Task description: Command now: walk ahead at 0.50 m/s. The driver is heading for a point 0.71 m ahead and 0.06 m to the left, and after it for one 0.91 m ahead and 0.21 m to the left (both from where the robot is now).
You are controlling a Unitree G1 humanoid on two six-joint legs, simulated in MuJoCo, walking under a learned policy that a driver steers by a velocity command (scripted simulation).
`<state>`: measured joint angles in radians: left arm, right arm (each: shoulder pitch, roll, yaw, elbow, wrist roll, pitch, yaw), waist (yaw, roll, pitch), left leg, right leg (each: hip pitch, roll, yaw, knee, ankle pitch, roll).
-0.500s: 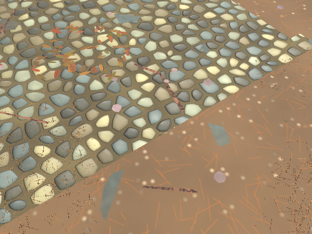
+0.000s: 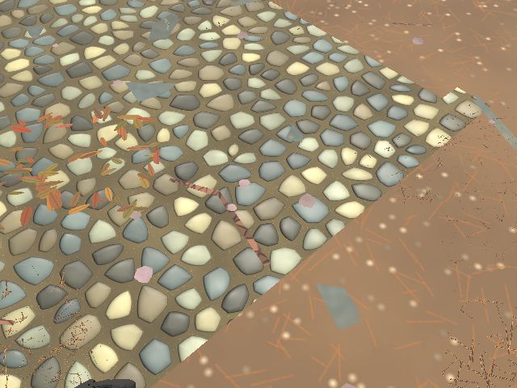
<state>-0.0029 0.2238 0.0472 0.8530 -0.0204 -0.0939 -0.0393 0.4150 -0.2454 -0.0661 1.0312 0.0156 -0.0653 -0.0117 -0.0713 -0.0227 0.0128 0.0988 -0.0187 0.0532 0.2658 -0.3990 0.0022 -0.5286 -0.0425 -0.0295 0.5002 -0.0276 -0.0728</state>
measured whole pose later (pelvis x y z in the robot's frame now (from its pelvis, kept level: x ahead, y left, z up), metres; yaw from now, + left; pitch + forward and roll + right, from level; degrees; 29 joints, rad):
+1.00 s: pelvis +0.55 +0.02 +0.02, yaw +2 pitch +2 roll +1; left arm 0.02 0.25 0.07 0.89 -0.01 -0.08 -0.01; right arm 0.38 -0.22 -0.06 1.00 0.01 -0.08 -0.01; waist -0.08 -0.04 0.00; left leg -0.01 -0.05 0.02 0.22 -0.25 0.04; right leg -0.64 -0.10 0.04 0.58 0.06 0.01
